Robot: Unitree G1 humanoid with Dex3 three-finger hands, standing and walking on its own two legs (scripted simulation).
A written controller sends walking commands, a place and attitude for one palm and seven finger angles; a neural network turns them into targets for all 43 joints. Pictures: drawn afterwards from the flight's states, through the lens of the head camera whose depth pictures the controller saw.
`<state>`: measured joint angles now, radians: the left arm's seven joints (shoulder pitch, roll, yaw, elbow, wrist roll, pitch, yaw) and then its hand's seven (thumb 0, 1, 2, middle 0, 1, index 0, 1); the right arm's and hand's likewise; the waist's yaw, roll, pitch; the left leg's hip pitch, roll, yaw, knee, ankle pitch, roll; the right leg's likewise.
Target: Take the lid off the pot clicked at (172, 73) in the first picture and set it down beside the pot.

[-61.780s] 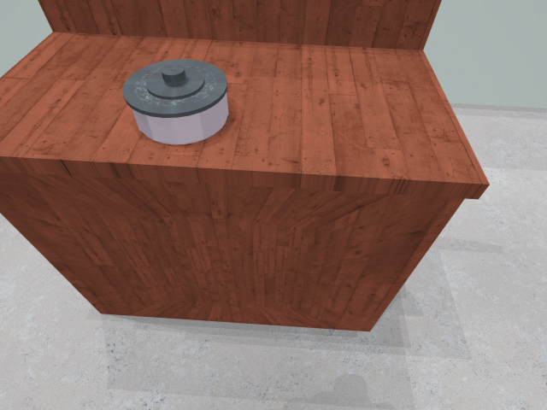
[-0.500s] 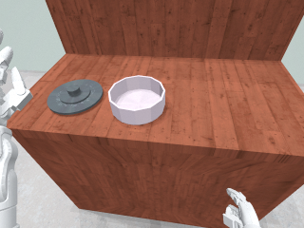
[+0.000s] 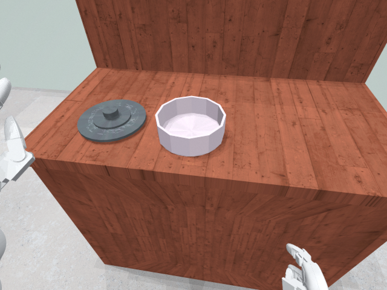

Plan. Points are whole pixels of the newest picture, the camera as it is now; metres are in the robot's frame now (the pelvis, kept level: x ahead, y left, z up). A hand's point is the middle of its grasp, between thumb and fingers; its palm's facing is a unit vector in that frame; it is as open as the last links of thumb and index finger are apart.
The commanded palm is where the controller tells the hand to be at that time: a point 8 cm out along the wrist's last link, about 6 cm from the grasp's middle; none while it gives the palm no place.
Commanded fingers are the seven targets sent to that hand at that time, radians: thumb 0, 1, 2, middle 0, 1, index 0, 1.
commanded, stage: draw the hand back to the body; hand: left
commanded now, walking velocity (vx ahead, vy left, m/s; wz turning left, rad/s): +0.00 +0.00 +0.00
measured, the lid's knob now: (110, 111) +0.53 +0.31 +0.09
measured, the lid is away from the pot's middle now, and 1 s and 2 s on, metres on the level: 0.24 0.24 0.24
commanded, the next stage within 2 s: step back with the hand held close in 0.16 s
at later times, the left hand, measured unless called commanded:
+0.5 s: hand (15, 160) +0.19 +0.26 +0.26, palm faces +0.44 -0.80 -0.41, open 7.4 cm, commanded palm +0.12 +0.31 +0.27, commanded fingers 0.00 0.90 0.90 -0.20 -0.30 -0.20 -0.30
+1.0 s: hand out of the picture +0.14 +0.27 +0.26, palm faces +0.50 -0.75 -0.43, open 7.4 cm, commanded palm +0.07 +0.32 +0.27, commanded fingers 0.00 0.90 0.90 -0.20 -0.30 -0.20 -0.30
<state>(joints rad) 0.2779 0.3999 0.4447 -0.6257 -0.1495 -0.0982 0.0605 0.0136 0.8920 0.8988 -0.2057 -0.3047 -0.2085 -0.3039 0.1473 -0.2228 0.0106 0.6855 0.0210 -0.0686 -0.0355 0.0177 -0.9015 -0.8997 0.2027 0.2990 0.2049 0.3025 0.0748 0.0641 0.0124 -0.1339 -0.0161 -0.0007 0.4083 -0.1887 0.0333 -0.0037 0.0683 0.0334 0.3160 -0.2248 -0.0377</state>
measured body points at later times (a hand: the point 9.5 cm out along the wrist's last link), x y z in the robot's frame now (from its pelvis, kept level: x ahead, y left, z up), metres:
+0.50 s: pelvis -0.02 +0.03 +0.00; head -0.01 +0.04 +0.44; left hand +0.16 +0.30 +0.28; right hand +0.17 -0.21 -0.08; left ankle +0.03 +0.10 -0.75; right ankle -0.03 -0.10 -0.74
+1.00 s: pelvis -0.07 +0.05 -0.02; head -0.06 +0.06 +0.43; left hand +0.10 +0.31 +0.28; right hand +0.07 -0.21 -0.11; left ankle +0.03 +0.10 -0.75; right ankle -0.03 -0.10 -0.74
